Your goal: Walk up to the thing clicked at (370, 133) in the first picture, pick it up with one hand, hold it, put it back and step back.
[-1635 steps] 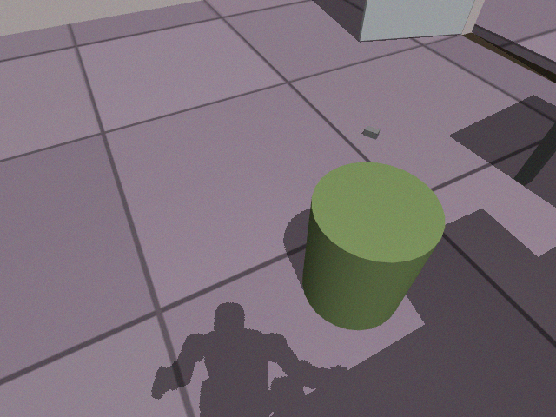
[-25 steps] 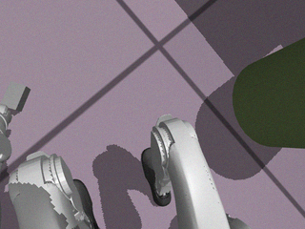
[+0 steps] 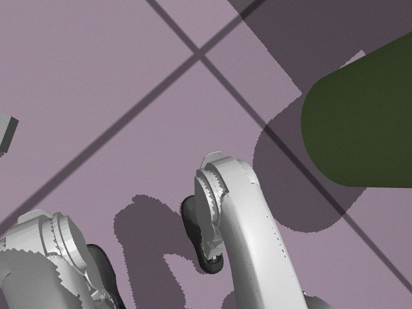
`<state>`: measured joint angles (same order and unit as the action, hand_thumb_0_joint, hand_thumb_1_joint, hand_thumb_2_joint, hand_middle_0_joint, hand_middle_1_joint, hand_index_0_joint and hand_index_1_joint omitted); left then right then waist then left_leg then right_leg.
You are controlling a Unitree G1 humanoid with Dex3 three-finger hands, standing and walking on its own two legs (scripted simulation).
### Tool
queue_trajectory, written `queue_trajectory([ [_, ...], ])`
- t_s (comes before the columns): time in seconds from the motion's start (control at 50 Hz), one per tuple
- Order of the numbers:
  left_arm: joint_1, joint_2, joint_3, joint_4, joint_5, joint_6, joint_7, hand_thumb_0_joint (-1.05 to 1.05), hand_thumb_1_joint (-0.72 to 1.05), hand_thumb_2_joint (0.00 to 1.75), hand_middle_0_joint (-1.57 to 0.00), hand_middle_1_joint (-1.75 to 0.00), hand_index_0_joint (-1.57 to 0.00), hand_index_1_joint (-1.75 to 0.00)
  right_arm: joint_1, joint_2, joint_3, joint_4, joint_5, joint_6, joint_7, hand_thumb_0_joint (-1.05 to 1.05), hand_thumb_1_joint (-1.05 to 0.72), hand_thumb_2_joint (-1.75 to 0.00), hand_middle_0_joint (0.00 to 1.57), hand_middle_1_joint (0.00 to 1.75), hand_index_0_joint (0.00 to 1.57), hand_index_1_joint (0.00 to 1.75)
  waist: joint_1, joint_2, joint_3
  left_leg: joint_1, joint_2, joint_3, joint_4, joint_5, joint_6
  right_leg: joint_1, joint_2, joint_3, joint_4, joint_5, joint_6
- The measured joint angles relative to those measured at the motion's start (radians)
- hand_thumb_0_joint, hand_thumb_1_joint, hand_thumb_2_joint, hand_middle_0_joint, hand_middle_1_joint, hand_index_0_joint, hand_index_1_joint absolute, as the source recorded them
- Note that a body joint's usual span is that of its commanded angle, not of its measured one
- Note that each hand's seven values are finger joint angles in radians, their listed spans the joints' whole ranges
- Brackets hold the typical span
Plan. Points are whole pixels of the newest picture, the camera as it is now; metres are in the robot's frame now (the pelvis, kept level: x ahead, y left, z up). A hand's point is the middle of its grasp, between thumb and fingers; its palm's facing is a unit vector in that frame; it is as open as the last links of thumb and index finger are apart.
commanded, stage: rise first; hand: left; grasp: from above
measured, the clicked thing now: out of the picture +0.49 +0.27 -0.30
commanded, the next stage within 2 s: approach in 0.96 s
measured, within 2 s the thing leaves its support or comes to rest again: neither
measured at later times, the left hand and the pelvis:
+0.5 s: hand out of the picture +0.45 +0.31 -0.20, palm faces -0.14 -0.40 -0.91, open 12.4 cm; pelvis +0.00 +0.00 +0.00, yaw -1 degrees
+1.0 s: hand out of the picture +0.45 +0.31 -0.20, palm faces -0.15 -0.40 -0.91, open 12.6 cm; pelvis +0.00 +0.00 +0.00, yaw -1 degrees
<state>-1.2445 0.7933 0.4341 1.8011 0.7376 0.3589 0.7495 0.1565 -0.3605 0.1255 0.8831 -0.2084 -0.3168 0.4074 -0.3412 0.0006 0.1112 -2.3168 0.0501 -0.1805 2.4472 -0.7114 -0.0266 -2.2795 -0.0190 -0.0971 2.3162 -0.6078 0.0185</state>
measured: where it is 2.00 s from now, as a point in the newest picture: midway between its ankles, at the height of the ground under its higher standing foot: (159, 272)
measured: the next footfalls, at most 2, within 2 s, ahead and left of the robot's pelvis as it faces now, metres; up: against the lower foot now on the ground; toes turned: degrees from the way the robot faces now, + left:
none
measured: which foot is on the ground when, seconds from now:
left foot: down 0.00-1.00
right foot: down 0.00-1.00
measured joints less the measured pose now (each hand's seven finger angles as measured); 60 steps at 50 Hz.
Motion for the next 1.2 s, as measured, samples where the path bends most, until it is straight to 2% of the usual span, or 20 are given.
queue_trajectory([
  [0.3,-0.020,0.041,-0.004,-0.001,-0.012,0.006,0.004,0.00,-0.25,0.75,-0.34,-0.81,-0.35,-0.80,0.000,-0.004,0.033,-0.017,0.000,-0.004,0.014,0.00,-0.91,-0.90,0.19,0.30,0.19,0.30,-0.019,-0.013,0.021,0.004,0.000,-0.015,0.004,-0.004,-0.001,0.010,0.003,-0.013,-0.006,0.001,0.001],
  [0.72,0.006,0.033,-0.029,-0.039,-0.023,0.018,-0.014,0.00,-0.27,0.76,-0.34,-0.81,-0.34,-0.80,0.004,-0.004,0.031,-0.027,0.016,-0.006,0.020,0.00,-0.91,-0.90,0.19,0.30,0.19,0.30,-0.011,-0.013,0.012,0.004,-0.001,-0.017,0.004,-0.005,0.002,0.014,0.004,-0.015,-0.010,-0.001,0.005],
  [0.98,-0.009,0.051,-0.031,-0.006,-0.019,0.014,-0.006,0.00,-0.27,0.76,-0.32,-0.82,-0.33,-0.81,-0.002,-0.007,0.041,-0.024,0.010,-0.019,0.017,0.00,-0.91,-0.90,0.19,0.30,0.19,0.30,-0.024,-0.020,0.023,0.014,-0.001,-0.020,-0.002,-0.003,0.002,0.027,0.004,-0.018,-0.019,0.002,0.005],
  [1.08,-0.002,0.054,-0.015,-0.014,-0.022,0.008,-0.001,0.00,-0.27,0.75,-0.33,-0.82,-0.34,-0.81,0.003,-0.006,0.045,-0.024,0.011,-0.022,0.018,0.00,-0.91,-0.90,0.19,0.30,0.19,0.30,-0.025,-0.021,0.027,0.014,0.000,-0.023,-0.004,-0.003,0.003,0.028,0.006,-0.021,-0.024,0.004,0.006],
  [1.2,-0.017,0.064,-0.030,-0.005,-0.023,0.008,0.001,0.00,-0.28,0.76,-0.29,-0.86,-0.31,-0.84,0.003,-0.005,0.054,-0.025,0.004,-0.025,0.019,0.00,-0.91,-0.90,0.19,0.30,0.19,0.30,-0.031,-0.028,0.035,0.015,-0.001,-0.022,-0.005,-0.002,0.003,0.031,0.005,-0.021,-0.025,0.003,0.007],
])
